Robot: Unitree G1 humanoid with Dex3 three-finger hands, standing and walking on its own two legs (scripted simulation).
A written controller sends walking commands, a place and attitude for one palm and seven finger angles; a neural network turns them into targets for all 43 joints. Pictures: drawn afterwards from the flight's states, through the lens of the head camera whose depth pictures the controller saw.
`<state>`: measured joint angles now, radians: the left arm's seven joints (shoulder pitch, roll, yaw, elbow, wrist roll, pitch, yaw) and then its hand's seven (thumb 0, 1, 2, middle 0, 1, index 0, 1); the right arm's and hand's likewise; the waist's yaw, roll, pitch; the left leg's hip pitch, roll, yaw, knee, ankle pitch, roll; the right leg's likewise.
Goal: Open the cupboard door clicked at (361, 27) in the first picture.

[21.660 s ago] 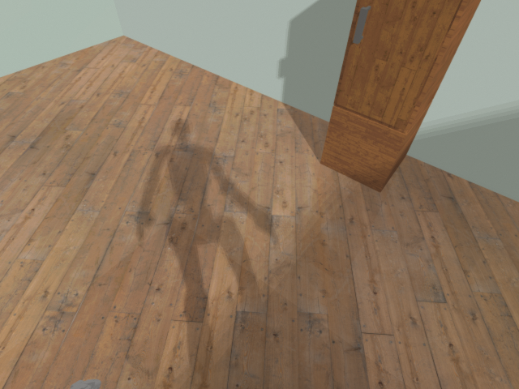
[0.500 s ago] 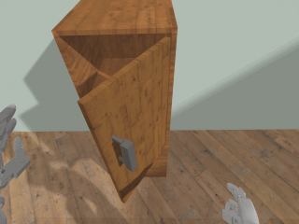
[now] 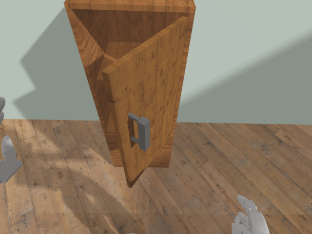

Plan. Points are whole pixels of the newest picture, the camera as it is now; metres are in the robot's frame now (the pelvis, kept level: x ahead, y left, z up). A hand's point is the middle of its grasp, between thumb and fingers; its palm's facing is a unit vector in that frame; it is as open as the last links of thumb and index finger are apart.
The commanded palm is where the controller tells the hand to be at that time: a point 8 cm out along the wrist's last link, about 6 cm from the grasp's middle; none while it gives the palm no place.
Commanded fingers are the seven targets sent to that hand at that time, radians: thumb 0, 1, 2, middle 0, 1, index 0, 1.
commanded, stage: step back with the hand held close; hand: left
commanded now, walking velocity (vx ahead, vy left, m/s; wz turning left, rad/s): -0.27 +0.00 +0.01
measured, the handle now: (138, 131) +0.38 +0.08 +0.04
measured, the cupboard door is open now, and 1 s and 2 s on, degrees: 57 57 57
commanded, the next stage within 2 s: stop stepping back and stand still in 0.52 s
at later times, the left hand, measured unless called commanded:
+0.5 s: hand out of the picture +0.12 +0.27 +0.19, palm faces +0.45 -0.79 -0.40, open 7.4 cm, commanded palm +0.06 +0.31 +0.19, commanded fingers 0.00 0.90 0.90 -0.20 -0.30 -0.20 -0.30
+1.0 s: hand out of the picture +0.05 +0.23 +0.17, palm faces +0.34 -0.83 -0.44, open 7.4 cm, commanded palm +0.00 +0.28 +0.19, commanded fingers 0.00 0.90 0.90 -0.20 -0.30 -0.20 -0.30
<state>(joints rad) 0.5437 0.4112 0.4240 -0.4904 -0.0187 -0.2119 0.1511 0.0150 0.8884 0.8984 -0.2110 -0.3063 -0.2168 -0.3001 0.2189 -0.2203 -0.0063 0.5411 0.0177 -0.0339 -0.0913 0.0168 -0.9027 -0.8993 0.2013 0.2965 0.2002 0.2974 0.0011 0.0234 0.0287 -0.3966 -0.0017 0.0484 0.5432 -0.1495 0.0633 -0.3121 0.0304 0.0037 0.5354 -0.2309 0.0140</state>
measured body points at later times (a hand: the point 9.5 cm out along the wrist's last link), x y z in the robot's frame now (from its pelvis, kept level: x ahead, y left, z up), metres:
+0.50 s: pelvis -0.08 +0.01 +0.01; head -0.05 +0.05 +0.45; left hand +0.09 +0.31 +0.21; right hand +0.10 -0.21 -0.07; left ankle +0.04 +0.10 -0.73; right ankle -0.17 -0.13 -0.67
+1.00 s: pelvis -0.16 -0.01 +0.00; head -0.18 +0.00 +0.45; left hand +0.03 +0.28 +0.19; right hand -0.05 -0.28 -0.07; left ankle -0.06 +0.09 -0.73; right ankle -0.24 -0.12 -0.73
